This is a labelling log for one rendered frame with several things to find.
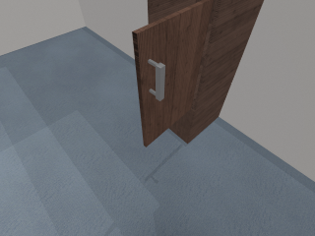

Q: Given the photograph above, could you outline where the handle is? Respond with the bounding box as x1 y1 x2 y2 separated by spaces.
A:
148 59 165 101

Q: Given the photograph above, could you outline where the cupboard door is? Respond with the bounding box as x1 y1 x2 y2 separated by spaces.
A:
132 0 214 147

